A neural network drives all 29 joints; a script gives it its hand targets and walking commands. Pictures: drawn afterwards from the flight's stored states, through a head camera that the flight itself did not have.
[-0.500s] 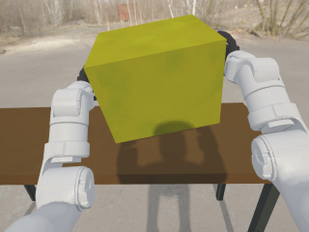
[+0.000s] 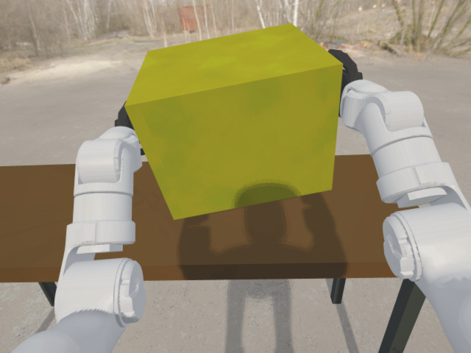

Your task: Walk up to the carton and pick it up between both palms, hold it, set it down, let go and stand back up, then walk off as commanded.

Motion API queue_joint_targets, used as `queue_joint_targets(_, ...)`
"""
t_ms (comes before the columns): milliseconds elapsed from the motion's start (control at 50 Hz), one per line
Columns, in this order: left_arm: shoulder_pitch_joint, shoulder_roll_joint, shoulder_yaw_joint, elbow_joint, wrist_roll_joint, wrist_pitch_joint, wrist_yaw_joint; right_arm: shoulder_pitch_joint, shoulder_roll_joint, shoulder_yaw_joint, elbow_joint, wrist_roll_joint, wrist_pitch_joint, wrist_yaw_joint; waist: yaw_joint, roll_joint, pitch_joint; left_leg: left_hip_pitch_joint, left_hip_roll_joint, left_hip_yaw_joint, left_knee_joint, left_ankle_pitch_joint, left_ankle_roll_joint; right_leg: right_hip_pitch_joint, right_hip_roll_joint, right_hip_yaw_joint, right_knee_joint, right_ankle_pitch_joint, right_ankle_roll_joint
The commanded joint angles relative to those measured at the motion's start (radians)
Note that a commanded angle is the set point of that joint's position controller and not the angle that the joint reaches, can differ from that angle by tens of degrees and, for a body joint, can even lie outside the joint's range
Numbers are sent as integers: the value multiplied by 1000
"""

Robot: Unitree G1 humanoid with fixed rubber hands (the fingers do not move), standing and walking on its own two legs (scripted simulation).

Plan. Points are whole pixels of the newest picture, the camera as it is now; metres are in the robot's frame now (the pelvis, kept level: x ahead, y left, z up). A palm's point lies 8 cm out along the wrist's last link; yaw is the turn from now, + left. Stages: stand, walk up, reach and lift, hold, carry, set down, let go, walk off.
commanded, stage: hold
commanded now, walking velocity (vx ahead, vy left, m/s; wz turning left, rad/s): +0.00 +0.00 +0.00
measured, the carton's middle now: (235, 116) +0.38 +0.00 +0.32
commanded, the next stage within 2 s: set down in 1.30 s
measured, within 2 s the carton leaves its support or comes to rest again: neither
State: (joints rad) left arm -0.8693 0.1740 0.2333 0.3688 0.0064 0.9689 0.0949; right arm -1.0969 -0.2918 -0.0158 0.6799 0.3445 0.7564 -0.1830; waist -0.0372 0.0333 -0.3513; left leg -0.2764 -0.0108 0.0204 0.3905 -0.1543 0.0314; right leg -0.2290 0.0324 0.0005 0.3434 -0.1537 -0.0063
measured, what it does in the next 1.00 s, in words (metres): stands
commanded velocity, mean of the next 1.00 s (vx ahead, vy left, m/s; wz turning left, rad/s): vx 0.00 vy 0.00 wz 0.00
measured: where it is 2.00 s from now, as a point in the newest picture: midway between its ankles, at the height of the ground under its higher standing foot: outside the picture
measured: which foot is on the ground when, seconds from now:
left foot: down 0.00-1.00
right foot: down 0.00-1.00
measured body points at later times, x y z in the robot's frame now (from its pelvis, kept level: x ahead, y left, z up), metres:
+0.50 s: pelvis +0.00 +0.00 +0.00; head -0.11 +0.00 +0.44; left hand +0.36 +0.17 +0.29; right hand +0.37 -0.17 +0.35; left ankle +0.03 +0.10 -0.75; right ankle +0.01 -0.11 -0.75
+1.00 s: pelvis -0.01 +0.00 +0.00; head -0.10 +0.00 +0.44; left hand +0.37 +0.18 +0.27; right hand +0.38 -0.17 +0.33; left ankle +0.03 +0.10 -0.75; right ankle +0.01 -0.11 -0.75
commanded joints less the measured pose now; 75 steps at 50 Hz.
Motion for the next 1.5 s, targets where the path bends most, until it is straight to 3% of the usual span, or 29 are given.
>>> queue_joint_targets(0, -992, -423, -108, -41, -29, -88, -270, -737, 645, 95, 61, 153, 27, 143, -19, -67, 53, 174, 32, -81, -89, 24, -27, 114, -11, 66, -99, 62, 40)
queue_joint_targets(60, -1043, -418, -85, 54, -14, -94, -312, -805, 639, 63, 124, 142, 33, 145, -8, -55, 94, 145, 38, -83, -124, -80, -20, 79, -14, 71, -124, -79, 22)
queue_joint_targets(120, -1198, -455, -149, 15, -96, -159, -296, -899, 724, 79, 82, 154, -18, 159, -16, -44, -51, 115, 34, -84, -120, -119, -11, 100, -3, 67, -107, -98, 15)
queue_joint_targets(180, -1370, -557, -296, -209, -233, -244, -226, -1008, 811, 127, -108, 196, -89, 173, -36, 9, -395, 160, 29, -95, -75, -28, -35, 156, 17, 62, -56, 21, 6)
queue_joint_targets(260, -1491, -661, -484, -648, -417, -290, -130, -1068, 869, 246, -478, 284, -136, 187, -41, 73, -881, 369, 21, -101, 39, 278, -80, 154, 46, 60, 4, 278, 20)
queue_joint_targets(320, -1392, -664, -502, -704, -431, -277, -100, -979, 853, 268, -531, 289, -127, 190, -40, 69, -872, 404, 10, -109, 63, 352, -93, 96, 50, 54, 6, 326, 37)
queue_joint_targets(400, -1264, -571, -366, -487, -298, -205, -115, -830, 790, 202, -300, 226, -72, 179, -50, 19, -470, 263, 11, -92, -3, 199, -71, 78, 22, 55, -33, 211, 48)
queue_joint_targets(500, -1051, -466, -151, -108, -84, -121, -222, -730, 678, 104, 40, 158, -8, 156, -42, -50, -3, 155, 22, -82, -81, 54, -38, 117, -4, 60, -84, 110, 46)
queue_joint_targets(520, -1014, -447, -124, -77, -58, -110, -244, -738, 667, 110, 46, 160, 2, 150, -19, -67, 15, 177, 29, -80, -82, 70, -29, 122, -8, 64, -88, 118, 48)
queue_joint_targets(580, -1023, -421, -85, -10, -20, -97, -296, -772, 649, 94, 98, 169, 29, 141, -3, -60, 52, 171, 32, -84, -100, 16, -21, 117, -15, 79, -106, 51, 34)
queue_joint_targets(640, -1110, -457, -136, -23, -77, -129, -299, -864, 695, 114, 29, 183, -3, 143, -7, -44, -51, 155, 33, -87, -102, -2, -20, 126, 0, 70, -101, 24, 24)
queue_joint_targets(680, -1224, -489, -195, -122, -142, -177, -272, -910, 762, 146, -42, 205, -36, 146, -12, -36, -205, 165, 23, -88, -82, 19, -20, 166, 9, 67, -79, 55, 24)
queue_joint_targets(780, -1405, -613, -424, -600, -369, -259, -166, -1015, 870, 263, -460, 296, -105, 159, -38, 37, -793, 322, 7, -99, 33, 297, -61, 228, 40, 65, 1, 336, 31)
queue_joint_targets(820, -1398, -642, -485, -724, -422, -262, -138, -979, 859, 286, -569, 311, -110, 160, -52, 62, -899, 404, 4, -104, 67, 399, -86, 197, 54, 58, 16, 412, 36)
queue_joint_targets(860, -1337, -620, -477, -728, -409, -251, -123, -927, 847, 286, -575, 305, -102, 164, -45, 53, -854, 399, 3, -108, 71, 410, -89, 159, 51, 52, 16, 415, 45)
queue_joint_targets(900, -1294, -581, -447, -693, -372, -222, -113, -850, 808, 256, -493, 283, -79, 161, -59, 50, -709, 356, 3, -105, 51, 355, -88, 123, 42, 49, 5, 365, 52)
queue_joint_targets(940, -1227, -547, -386, -554, -311, -188, -125, -797, 785, 226, -382, 245, -56, 157, -55, 5, -505, 276, 8, -94, 8, 259, -75, 119, 29, 54, -20, 286, 56)
queue_joint_targets(1000, -1116, -505, -284, -329, -200, -140, -178, -734, 727, 162, -167, 193, -25, 153, -60, -22, -211, 181, 21, -84, -46, 135, -62, 128, 11, 61, -50, 192, 53)
queue_joint_targets(1040, -1046, -459, -182, -160, -101, -112, -219, -718, 682, 125, -16, 161, 1, 149, -40, -49, -39, 158, 24, -81, -79, 56, -43, 116, 1, 58, -80, 111, 46)
queue_joint_targets(1120, -1012, -408, -92, -10, -21, -93, -294, -768, 658, 98, 80, 153, 33, 140, -3, -75, 63, 165, 35, -80, -106, -17, -17, 103, -17, 74, -113, 2, 34)
queue_joint_targets(1180, -1120, -452, -139, -3, -72, -131, -295, -876, 704, 101, 39, 164, -4, 149, -12, -47, -23, 137, 32, -82, -109, -62, -14, 103, -6, 68, -110, -47, 22)
queue_joint_targets(1220, -1234, -496, -212, -81, -139, -184, -267, -938, 756, 122, -17, 183, -46, 158, -22, -16, -171, 132, 29, -88, -97, -49, -20, 132, 4, 62, -83, -22, 16)
queue_joint_targets(1280, -1392, -584, -359, -356, -290, -255, -198, -1023, 843, 190, -246, 235, -101, 170, -37, 20, -546, 225, 24, -97, -35, 85, -41, 171, 23, 65, -35, 128, 14)
queue_joint_targets(1300, -1410, -640, -440, -521, -345, -245, -152, -1047, 792, 167, -371, 249, -117, 194, -81, 88, -741, 400, 47, -125, -27, 256, -68, 153, 32, 18, -10, 213, 1)
queue_joint_targets(1340, -1489, -698, -562, -793, -431, -266, -100, -1065, 809, 241, -536, 302, -128, 206, -79, 118, -996, 578, 44, -136, 36, 457, -102, 151, 46, 30, 3, 315, -2)
queue_joint_targets(1360, -1476, -714, -587, -817, -442, -268, -82, -1056, 809, 255, -584, 305, -133, 207, -72, 118, -1026, 611, 43, -139, 56, 515, -117, 137, 52, 31, 0, 333, 1)
queue_joint_targets(1400, -1424, -714, -604, -785, -443, -256, -57, -986, 825, 281, -546, 297, -126, 207, -62, 92, -912, 563, 37, -135, 54, 510, -118, 103, 57, 27, -9, 328, 17)
queue_joint_targets(1460, -1325, -639, -494, -485, -354, -216, -81, -883, 816, 226, -293, 220, -91, 206, -69, 25, -461, 264, 21, -104, -31, 155, -62, 66, 24, 28, -40, 193, 35)
queue_joint_targets(1480, -1250, -591, -398, -312, -292, -197, -108, -862, 797, 175, -158, 174, -82, 202, -62, -13, -292, 165, 17, -89, -70, 26, -35, 68, 9, 35, -61, 103, 45)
